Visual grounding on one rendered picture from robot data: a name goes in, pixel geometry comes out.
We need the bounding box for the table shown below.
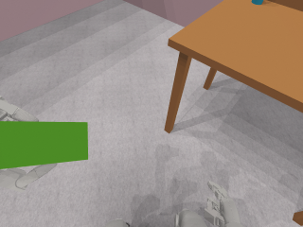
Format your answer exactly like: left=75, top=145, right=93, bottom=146
left=164, top=0, right=303, bottom=226

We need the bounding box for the right robot thigh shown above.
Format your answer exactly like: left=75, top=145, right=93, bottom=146
left=174, top=210, right=207, bottom=227

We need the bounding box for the robot left hand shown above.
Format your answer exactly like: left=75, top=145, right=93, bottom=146
left=0, top=96, right=57, bottom=193

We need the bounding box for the robot right hand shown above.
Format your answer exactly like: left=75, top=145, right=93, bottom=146
left=204, top=181, right=241, bottom=227

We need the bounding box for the sponge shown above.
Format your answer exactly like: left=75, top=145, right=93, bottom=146
left=0, top=121, right=88, bottom=169

